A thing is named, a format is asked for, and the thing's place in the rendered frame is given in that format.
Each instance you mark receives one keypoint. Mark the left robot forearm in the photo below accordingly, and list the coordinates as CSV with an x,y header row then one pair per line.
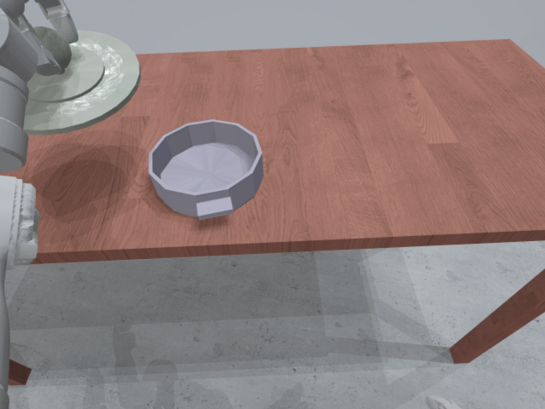
x,y
18,63

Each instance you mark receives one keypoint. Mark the robot left hand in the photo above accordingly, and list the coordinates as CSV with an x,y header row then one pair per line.
x,y
59,15

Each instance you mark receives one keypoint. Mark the knob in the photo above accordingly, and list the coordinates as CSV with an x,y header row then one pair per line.
x,y
56,44

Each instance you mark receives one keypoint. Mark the table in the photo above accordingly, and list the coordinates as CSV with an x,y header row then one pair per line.
x,y
363,147

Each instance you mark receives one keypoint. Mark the robot left upper arm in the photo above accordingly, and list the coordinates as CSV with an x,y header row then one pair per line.
x,y
18,246

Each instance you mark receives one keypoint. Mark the lid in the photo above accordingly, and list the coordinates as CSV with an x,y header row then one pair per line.
x,y
101,78

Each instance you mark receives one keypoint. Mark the pot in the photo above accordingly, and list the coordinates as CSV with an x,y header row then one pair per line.
x,y
207,168

